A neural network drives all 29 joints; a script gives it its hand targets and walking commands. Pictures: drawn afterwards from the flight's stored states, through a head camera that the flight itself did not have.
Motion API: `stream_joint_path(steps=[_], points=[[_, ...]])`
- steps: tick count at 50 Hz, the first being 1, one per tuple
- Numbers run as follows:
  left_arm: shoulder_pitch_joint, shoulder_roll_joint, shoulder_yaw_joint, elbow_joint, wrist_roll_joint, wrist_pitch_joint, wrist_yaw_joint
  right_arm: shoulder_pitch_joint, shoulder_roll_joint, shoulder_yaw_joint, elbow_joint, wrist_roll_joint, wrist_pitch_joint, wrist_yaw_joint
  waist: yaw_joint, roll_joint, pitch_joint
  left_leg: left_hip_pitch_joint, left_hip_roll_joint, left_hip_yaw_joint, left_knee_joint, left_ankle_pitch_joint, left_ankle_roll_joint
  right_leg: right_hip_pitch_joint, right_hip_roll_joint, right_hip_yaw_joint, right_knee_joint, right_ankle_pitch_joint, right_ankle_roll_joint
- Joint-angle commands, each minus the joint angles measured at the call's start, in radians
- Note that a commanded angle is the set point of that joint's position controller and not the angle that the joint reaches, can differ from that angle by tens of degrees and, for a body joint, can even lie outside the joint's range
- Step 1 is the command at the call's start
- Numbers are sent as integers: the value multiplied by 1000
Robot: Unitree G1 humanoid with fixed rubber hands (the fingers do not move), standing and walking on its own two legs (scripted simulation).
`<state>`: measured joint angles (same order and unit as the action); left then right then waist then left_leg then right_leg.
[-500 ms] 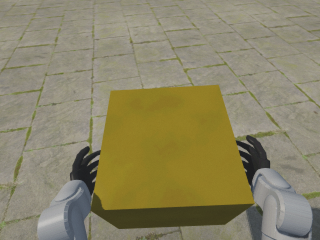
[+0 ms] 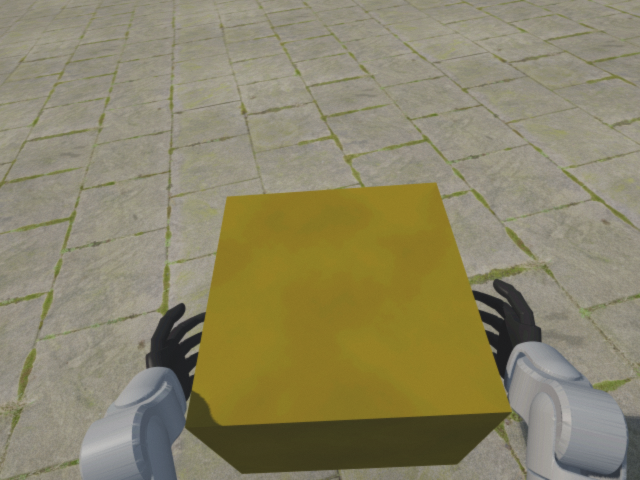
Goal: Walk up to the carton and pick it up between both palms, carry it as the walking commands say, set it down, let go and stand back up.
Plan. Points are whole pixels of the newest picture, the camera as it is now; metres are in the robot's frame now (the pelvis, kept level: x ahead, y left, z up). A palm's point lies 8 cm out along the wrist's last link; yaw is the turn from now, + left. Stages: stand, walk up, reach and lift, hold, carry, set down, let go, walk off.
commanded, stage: carry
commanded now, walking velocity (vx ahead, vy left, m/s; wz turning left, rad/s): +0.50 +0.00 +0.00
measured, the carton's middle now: (339, 327) +0.32 +0.00 +0.02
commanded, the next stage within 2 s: none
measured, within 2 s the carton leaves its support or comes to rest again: neither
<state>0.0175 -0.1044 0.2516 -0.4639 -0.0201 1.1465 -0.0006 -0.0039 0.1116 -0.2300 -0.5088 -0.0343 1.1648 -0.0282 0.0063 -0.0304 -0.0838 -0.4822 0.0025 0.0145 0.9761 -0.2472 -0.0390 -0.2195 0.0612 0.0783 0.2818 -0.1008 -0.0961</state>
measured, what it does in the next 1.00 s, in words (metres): walks ahead: left foot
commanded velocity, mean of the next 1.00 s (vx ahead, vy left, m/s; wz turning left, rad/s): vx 0.30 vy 0.00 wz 0.00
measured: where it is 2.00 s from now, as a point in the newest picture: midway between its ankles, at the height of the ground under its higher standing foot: (303, 410)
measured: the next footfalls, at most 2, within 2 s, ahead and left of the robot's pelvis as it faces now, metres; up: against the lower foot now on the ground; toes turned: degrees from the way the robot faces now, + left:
left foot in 0.42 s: +0.20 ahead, +0.15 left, +0.00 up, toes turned +7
right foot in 1.02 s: +0.53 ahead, +0.02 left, +0.00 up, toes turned -7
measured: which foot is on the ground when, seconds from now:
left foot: up 0.00-0.40, down 0.42-1.00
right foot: down 0.00-0.42, up 0.44-1.00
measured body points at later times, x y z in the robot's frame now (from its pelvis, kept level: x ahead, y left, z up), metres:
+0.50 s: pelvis +0.14 +0.09 -0.01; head +0.15 +0.12 +0.44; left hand +0.39 +0.28 +0.04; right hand +0.38 -0.09 +0.07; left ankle +0.16 +0.15 -0.76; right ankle +0.05 -0.03 -0.71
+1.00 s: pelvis +0.39 +0.11 -0.03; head +0.38 +0.15 +0.42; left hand +0.63 +0.30 +0.02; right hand +0.63 -0.07 +0.07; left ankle +0.17 +0.15 -0.74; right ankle +0.50 +0.02 -0.74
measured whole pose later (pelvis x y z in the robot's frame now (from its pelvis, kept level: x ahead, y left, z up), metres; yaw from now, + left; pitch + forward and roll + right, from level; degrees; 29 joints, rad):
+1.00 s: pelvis +0.39 +0.11 -0.03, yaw -1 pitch +3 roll -6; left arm 0.03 -0.09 0.24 -0.47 -0.02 1.16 0.01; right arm 0.01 0.13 -0.24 -0.50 -0.03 1.15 -0.02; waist 0.01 0.00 -0.09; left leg 0.09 0.05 0.14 0.46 -0.47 0.02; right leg -0.50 0.07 -0.23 0.56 -0.02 -0.02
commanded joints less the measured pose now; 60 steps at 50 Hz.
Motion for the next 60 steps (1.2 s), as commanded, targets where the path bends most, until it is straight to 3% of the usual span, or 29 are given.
stream_joint_path(steps=[1, 5, 8, 12, 15, 17, 18, 19, 20, 22, 23, 25, 27, 28, 32, 35, 40, 43, 46, 47, 48, 49, 50, 51, 52, 54, 56, 58, 60], points=[[-465, -633, -824, -180, -262, -14, -98, -542, 691, 888, -150, 339, -10, 87, 26, -86, -230, -234, 8, -22, -119, 24, 11, 333, -271, 324, -235, -362, 6], [-445, -605, -817, -149, -251, 10, -88, -521, 653, 865, -131, 322, 10, 83, 26, -122, -217, -156, 22, 23, -227, 34, 17, 253, -288, 293, -244, -403, -30], [-503, -652, -842, -199, -277, 6, -85, -533, 696, 865, -145, 335, 9, 86, 38, -106, -237, -142, 23, 62, -321, 44, 17, 303, -245, 244, -181, -264, -57], [-489, -684, -859, -233, -289, -2, -80, -528, 709, 862, -186, 346, -1, 92, 47, -50, -304, -83, 17, 84, -436, 41, 32, 353, -266, 262, -131, -168, -85], [-530, -700, -880, -258, -292, 3, -70, -522, 717, 843, -182, 346, 4, 99, 46, -70, -303, 0, 27, 112, -549, 37, 45, 314, -280, 208, -59, 4, -114], [-536, -693, -887, -285, -297, -13, -63, -480, 733, 842, -164, 352, -9, 99, 27, -41, -387, 207, 23, 151, -685, 141, 48, 285, -233, 98, 37, 117, -69], [-567, -711, -911, -326, -301, -20, -65, -480, 761, 851, -178, 364, -18, 108, 12, -29, -454, 431, 74, 78, -696, 125, 67, 166, -198, 28, 152, 116, -19], [-597, -713, -929, -358, -310, -19, -60, -448, 750, 814, -179, 353, -25, 106, -16, 217, -576, 770, 247, -147, -701, 123, 110, -68, -132, -58, 395, -13, 42], [-587, -715, -954, -371, -327, -19, -59, -421, 718, 790, -193, 343, -36, 105, -12, 358, -567, 958, 360, -328, -679, 187, 161, -358, -57, -101, 524, -314, 70], [-613, -702, -983, -339, -334, -18, -50, -409, 703, 786, -149, 339, -35, 114, -15, 263, -379, 892, 426, -345, -733, 315, 138, -547, -75, -93, 675, -328, 82], [-594, -731, -977, -304, -332, -19, -59, -402, 730, 789, -147, 328, -36, 116, -25, 166, -400, 865, 408, -291, -748, 337, 156, -528, -96, -96, 644, -264, 88], [-605, -769, -958, -284, -329, -32, -72, -465, 753, 812, -177, 340, -48, 123, -24, 81, -336, 751, 357, -208, -809, 353, 135, -487, -117, -109, 640, -212, 100], [-581, -781, -959, -286, -316, -37, -63, -481, 749, 814, -207, 368, -59, 132, -28, 127, -335, 808, 330, -169, -812, 464, 91, -494, -79, -132, 596, -147, 97], [-520, -753, -936, -231, -300, -28, -62, -445, 705, 803, -182, 355, -50, 128, -31, 77, -309, 825, 323, -135, -791, 581, 82, -502, -76, -134, 567, -140, 100], [-588, -734, -967, -234, -288, -22, -32, -430, 671, 741, -86, 350, -38, 141, -20, 233, -222, 792, 272, -4, -796, 692, 2, -546, -70, -162, 609, -16, 97], [-586, -732, -976, -230, -281, -16, -22, -444, 645, 726, -104, 344, -41, 145, -17, 267, -213, 848, 264, 90, -725, 968, -35, -576, -37, -223, 635, 2, 104], [-589, -671, -928, -221, -253, -4, -25, -454, 620, 736, -103, 317, -37, 130, -21, 170, -145, 762, 245, 119, -679, 985, -6, -529, -35, -256, 500, 5, 104], [-629, -640, -927, -225, -250, 14, -25, -448, 611, 720, -61, 301, -21, 124, -21, 251, -111, 730, 243, 144, -632, 1057, -27, -492, -21, -283, 427, 6, 90], [-592, -661, -926, -231, -248, 5, -25, -467, 619, 751, -145, 317, -37, 118, -9, 191, -200, 723, 196, 198, -389, 1329, -70, -273, 102, -391, 245, 84, 85], [-614, -689, -938, -256, -256, -5, -24, -451, 646, 754, -140, 320, -41, 116, 12, 206, -279, 648, 175, 208, -252, 1345, -101, -68, 98, -363, 119, 164, 68], [-595, -696, -935, -252, -248, -10, -29, -499, 647, 765, -171, 331, -48, 116, 50, 181, -319, 461, 141, 213, -65, 1213, -126, 178, 36, -294, 37, 357, 33], [-611, -703, -956, -298, -270, -21, -36, -505, 657, 770, -194, 337, -55, 120, 66, 46, -362, 145, 67, 131, 179, 584, -120, 464, -151, -66, 108, 697, -73], [-666, -697, -960, -304, -272, -30, -40, -510, 669, 769, -164, 337, -50, 128, 65, -138, -394, -175, -62, 0, 374, -407, -101, 683, -369, 227, 246, 1228, -221], [-645, -694, -970, -265, -264, -29, -45, -433, 664, 754, -81, 336, -45, 127, 36, -54, -408, -159, -16, -117, 485, -434, -82, 561, -477, 304, 220, 1231, -288], [-649, -712, -957, -260, -251, -31, -43, -479, 671, 760, -111, 357, -51, 126, 27, 4, -378, -176, 23, -172, 508, -417, -72, 499, -505, 298, 211, 1035, -292], [-512, -749, -927, -230, -246, -30, -46, -477, 669, 816, -184, 354, -62, 135, 9, 65, -381, -117, 134, -108, -31, -365, -16, 452, -413, 136, 165, 703, -135], [-521, -787, -934, -234, -269, -39, -62, -467, 733, 818, -136, 352, -70, 134, 21, -40, -397, 65, 43, 37, -300, -287, 1, 335, -293, -20, 152, 665, -99], [-538, -792, -928, -234, -261, -52, -70, -502, 751, 839, -163, 364, -75, 138, 9, -109, -362, 186, 13, 89, -399, -139, 27, 177, -288, -50, 183, 569, -61], [-532, -752, -906, -217, -243, -47, -77, -536, 746, 859, -176, 363, -64, 134, -8, -115, -333, 243, 56, 57, -490, 138, 30, 110, -255, -112, 258, 425, -1]])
